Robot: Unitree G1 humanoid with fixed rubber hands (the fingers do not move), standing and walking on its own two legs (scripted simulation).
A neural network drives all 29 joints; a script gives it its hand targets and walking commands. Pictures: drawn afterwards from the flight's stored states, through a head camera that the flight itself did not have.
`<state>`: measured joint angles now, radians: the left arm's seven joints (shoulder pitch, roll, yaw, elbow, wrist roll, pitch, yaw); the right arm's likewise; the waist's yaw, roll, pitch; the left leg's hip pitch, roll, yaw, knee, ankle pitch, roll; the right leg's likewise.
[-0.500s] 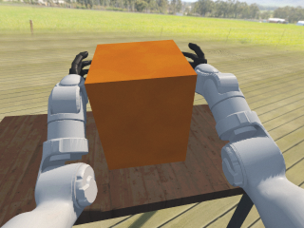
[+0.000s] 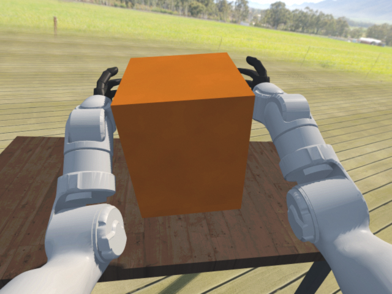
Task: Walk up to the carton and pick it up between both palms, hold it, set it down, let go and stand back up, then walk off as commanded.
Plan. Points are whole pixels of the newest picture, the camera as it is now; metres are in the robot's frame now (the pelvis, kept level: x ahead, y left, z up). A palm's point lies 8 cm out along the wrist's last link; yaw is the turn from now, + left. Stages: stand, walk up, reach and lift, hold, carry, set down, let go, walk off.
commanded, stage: hold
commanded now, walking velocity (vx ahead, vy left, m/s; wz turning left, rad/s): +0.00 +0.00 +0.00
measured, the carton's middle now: (185, 133) +0.37 +0.02 +0.24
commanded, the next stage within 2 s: set down in 0.02 s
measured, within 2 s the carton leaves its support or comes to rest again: neither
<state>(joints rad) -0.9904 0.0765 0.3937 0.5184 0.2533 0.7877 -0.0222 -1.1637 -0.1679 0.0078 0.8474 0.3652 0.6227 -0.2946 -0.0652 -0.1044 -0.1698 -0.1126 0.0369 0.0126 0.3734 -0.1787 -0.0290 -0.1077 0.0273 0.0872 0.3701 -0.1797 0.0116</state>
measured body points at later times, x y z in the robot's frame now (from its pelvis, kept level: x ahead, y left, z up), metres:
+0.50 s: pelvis +0.00 +0.00 +0.00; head -0.10 -0.03 +0.44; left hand +0.38 +0.16 +0.34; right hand +0.40 -0.13 +0.35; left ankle +0.02 +0.13 -0.75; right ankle +0.02 -0.13 -0.75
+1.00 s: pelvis +0.01 -0.01 +0.00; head -0.08 +0.03 +0.44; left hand +0.40 +0.18 +0.27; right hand +0.41 -0.11 +0.32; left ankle +0.02 +0.13 -0.75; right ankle +0.02 -0.13 -0.75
